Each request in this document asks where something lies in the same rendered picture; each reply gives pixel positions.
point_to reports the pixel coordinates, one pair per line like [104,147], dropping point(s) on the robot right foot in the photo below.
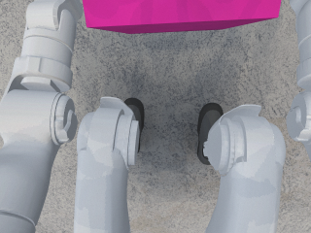
[208,115]

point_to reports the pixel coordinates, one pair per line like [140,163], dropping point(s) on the robot right forearm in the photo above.
[302,9]

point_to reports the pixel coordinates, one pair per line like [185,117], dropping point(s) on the robot left upper arm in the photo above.
[33,125]

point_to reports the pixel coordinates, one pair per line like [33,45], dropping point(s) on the robot right upper arm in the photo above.
[298,119]

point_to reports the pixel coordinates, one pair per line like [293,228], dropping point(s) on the robot left forearm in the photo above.
[47,48]

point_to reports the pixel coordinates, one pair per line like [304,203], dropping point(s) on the left robot thigh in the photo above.
[102,173]

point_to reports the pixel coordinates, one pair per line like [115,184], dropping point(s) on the carton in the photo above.
[159,16]

